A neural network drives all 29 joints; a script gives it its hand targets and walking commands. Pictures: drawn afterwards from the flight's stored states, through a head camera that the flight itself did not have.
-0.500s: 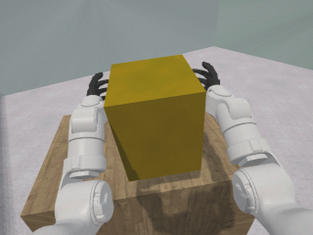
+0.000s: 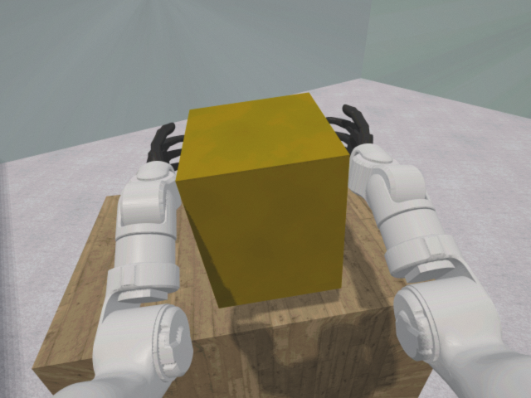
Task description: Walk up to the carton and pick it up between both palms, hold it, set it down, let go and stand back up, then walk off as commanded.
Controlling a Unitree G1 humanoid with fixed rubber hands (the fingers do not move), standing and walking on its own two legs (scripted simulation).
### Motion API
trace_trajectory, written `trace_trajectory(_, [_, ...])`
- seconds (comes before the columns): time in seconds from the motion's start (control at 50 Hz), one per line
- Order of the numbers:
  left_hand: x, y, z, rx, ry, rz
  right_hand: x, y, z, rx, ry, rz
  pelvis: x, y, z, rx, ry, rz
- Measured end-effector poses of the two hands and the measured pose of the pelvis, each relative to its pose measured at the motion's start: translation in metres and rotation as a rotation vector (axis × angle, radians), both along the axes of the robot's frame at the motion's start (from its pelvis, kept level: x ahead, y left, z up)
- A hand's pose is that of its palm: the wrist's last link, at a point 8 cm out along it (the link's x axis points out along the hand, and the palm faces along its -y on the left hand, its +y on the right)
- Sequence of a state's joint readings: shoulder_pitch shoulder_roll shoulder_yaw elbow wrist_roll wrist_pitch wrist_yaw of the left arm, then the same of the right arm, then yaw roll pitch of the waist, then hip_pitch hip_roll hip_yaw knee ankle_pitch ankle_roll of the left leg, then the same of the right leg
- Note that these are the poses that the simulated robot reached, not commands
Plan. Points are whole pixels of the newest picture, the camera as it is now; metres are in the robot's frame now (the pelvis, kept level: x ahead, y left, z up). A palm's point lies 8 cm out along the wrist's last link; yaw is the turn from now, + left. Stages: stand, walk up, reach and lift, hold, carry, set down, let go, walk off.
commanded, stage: hold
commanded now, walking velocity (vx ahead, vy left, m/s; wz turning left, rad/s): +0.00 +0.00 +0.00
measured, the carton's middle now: (264, 198) +0.38 +0.01 +0.19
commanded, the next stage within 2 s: none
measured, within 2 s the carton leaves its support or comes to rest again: neither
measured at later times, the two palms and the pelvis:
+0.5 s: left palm (160, 170) +0.37 +0.16 +0.25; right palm (358, 152) +0.37 -0.13 +0.27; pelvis +0.00 +0.00 +0.00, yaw +0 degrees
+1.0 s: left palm (160, 170) +0.37 +0.16 +0.25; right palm (358, 151) +0.37 -0.13 +0.27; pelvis +0.00 +0.00 +0.00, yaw +0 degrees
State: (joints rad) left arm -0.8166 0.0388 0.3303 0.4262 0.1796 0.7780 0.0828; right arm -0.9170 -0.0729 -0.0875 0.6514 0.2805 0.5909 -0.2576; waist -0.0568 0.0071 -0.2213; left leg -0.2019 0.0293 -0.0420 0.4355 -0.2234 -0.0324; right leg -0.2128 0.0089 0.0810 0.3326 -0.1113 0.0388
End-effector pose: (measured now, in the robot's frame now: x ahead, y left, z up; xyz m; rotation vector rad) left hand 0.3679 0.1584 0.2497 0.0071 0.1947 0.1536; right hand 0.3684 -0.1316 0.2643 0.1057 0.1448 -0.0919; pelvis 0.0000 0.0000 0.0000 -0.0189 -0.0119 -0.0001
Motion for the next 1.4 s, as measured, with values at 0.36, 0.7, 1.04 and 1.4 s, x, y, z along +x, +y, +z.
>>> trace_trajectory(0.36, [-0.0008, 0.0008, 0.0062, -0.004, -0.021, 0.002, -0.0009, 0.0009, 0.0071, 0.004, -0.021, -0.001, 0.0008, 0.0001, 0.0000, 0.000, 0.001, 0.000])
trace_trajectory(0.7, [0.0015, 0.0010, 0.0031, -0.001, -0.007, 0.000, 0.0017, 0.0010, 0.0038, 0.003, -0.007, 0.000, 0.0021, 0.0002, 0.0001, 0.000, 0.002, 0.001])
trace_trajectory(1.04, [-0.0009, 0.0009, 0.0045, -0.002, -0.011, 0.000, -0.0008, 0.0008, 0.0053, 0.005, -0.010, 0.000, 0.0004, -0.0001, 0.0000, 0.000, 0.000, 0.001])
trace_trajectory(1.4, [0.0001, 0.0010, 0.0042, -0.002, -0.010, -0.001, 0.0003, 0.0009, 0.0050, 0.005, -0.009, 0.000, 0.0013, 0.0000, 0.0001, 0.000, 0.001, 0.002])
